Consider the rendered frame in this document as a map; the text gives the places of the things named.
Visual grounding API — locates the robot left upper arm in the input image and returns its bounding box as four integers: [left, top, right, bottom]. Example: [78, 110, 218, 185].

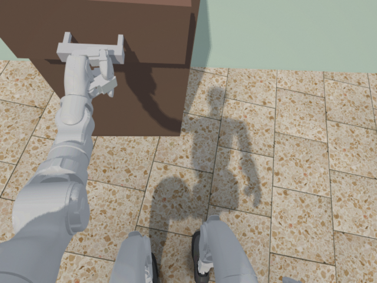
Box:
[0, 181, 90, 283]

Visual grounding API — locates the cabinet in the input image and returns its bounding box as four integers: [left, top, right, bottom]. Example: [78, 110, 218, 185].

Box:
[29, 0, 200, 136]

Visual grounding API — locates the left robot hand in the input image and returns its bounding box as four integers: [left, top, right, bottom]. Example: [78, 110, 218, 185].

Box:
[64, 47, 117, 102]

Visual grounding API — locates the left robot forearm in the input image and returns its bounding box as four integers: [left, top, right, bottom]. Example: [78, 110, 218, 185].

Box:
[12, 95, 95, 232]

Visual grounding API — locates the drawer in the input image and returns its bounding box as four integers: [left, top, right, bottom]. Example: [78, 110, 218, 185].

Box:
[0, 0, 191, 64]

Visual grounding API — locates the handle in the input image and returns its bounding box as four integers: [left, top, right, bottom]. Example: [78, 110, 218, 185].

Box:
[57, 32, 125, 64]

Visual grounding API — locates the right robot shin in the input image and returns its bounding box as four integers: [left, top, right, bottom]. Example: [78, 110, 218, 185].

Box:
[198, 215, 220, 273]

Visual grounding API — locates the right robot thigh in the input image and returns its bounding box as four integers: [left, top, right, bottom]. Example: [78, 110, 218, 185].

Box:
[200, 221, 259, 283]

